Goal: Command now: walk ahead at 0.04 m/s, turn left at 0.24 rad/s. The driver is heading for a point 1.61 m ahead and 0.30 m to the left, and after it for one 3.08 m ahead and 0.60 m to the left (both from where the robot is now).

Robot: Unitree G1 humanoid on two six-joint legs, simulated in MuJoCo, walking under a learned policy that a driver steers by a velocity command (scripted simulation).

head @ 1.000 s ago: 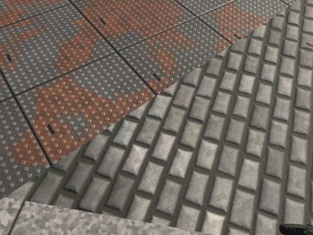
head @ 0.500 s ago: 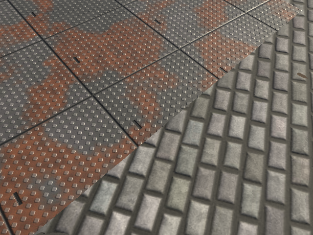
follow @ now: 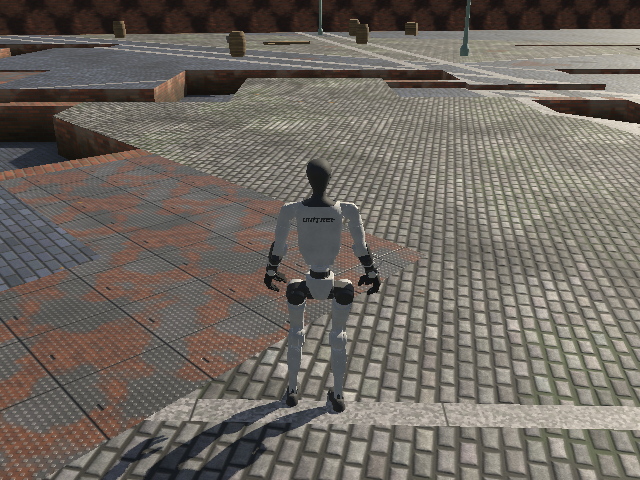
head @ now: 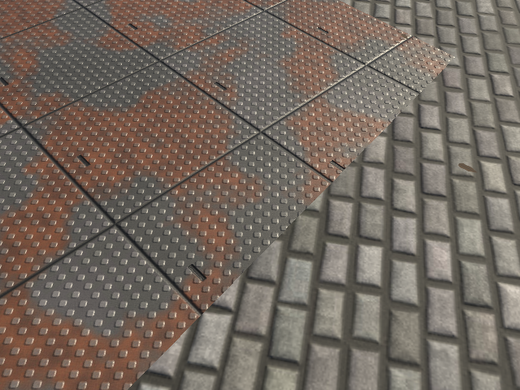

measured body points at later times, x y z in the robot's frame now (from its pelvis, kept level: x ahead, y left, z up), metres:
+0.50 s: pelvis +0.01 +0.04 +0.00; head +0.05 +0.06 +0.45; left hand +0.04 +0.36 -0.11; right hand +0.26 -0.16 -0.08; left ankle +0.00 +0.16 -0.73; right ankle +0.00 -0.09 -0.73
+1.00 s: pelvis +0.01 +0.06 +0.00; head +0.03 +0.05 +0.45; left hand +0.04 +0.36 -0.11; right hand +0.24 -0.15 -0.10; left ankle -0.02 +0.16 -0.72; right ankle +0.04 -0.06 -0.73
